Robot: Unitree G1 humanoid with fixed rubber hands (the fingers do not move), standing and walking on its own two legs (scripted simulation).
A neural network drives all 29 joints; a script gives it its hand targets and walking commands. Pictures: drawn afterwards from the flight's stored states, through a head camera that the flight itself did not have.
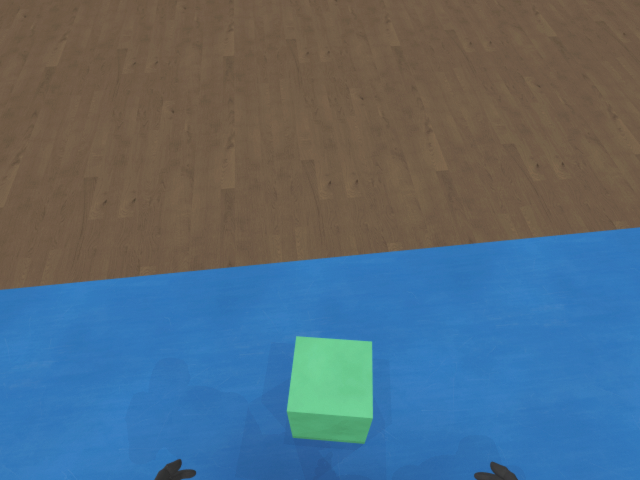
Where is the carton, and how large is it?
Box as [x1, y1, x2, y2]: [287, 336, 372, 443]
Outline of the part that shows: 296,336 287,405 287,414 292,436 301,438 364,443 372,419 371,341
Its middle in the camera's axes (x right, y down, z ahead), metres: +0.04 +0.43 +1.10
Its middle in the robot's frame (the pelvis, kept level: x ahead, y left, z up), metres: +0.44 -0.01 -0.64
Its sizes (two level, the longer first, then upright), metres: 0.210 0.200 0.250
